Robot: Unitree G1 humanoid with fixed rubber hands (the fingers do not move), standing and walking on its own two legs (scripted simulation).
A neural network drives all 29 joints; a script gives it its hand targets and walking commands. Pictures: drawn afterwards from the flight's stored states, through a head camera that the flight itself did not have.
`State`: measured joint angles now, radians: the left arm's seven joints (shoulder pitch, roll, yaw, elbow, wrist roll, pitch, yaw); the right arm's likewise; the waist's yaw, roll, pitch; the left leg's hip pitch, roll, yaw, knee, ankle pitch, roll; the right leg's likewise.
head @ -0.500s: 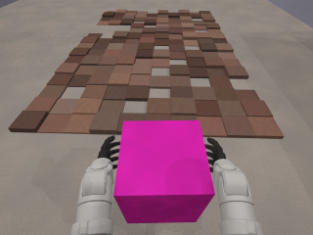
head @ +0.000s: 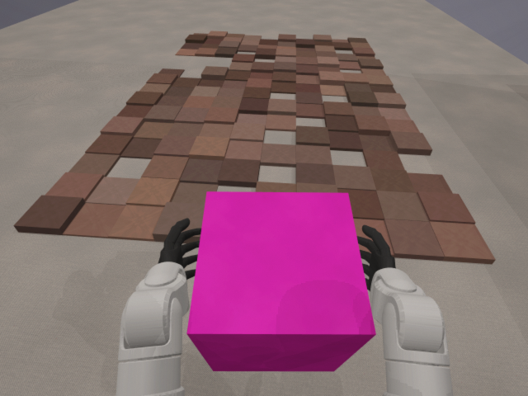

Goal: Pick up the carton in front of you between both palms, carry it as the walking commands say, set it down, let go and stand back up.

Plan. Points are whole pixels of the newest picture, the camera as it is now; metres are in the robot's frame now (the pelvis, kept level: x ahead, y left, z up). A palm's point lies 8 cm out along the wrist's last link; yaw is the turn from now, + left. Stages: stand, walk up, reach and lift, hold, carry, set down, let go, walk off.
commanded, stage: carry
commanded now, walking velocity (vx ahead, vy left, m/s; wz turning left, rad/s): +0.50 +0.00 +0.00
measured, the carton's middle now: (275, 288) +0.29 +0.00 +0.03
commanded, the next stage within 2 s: none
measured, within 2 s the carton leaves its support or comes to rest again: neither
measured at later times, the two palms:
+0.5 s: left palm (192, 176) +0.48 +0.15 +0.11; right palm (347, 179) +0.50 -0.15 +0.10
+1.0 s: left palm (210, 72) +0.88 +0.16 +0.16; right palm (321, 75) +0.87 -0.14 +0.16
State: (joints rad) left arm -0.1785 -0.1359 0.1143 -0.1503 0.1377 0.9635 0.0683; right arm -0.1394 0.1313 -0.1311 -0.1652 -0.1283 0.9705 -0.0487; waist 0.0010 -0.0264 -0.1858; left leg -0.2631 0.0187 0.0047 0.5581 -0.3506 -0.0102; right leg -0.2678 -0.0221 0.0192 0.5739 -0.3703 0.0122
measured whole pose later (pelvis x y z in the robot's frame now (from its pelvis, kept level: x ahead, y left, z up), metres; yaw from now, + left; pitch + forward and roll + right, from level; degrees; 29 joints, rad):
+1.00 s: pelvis +0.57 +0.02 +0.02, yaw -1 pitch +4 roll +0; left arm -0.37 -0.10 0.17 -0.40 0.00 1.23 0.19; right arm -0.36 0.10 -0.17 -0.37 0.02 1.23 -0.17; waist -0.02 -0.02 -0.08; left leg -0.10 0.01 0.22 0.29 -0.27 0.04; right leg -0.67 -0.12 -0.11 0.70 -0.06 -0.03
